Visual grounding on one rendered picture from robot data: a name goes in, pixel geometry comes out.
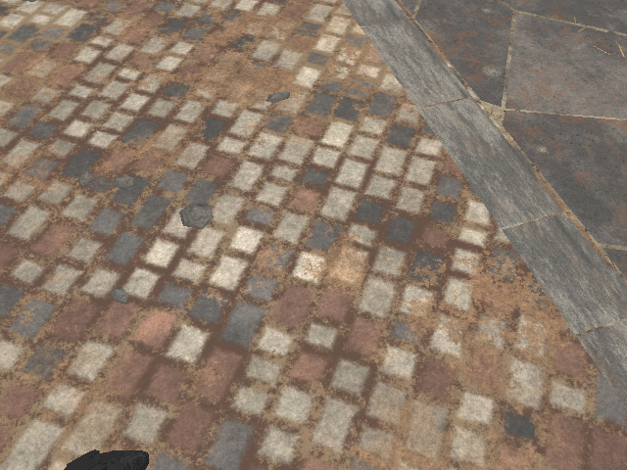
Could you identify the left robot hand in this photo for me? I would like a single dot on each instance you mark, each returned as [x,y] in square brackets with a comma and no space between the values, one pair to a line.
[112,460]

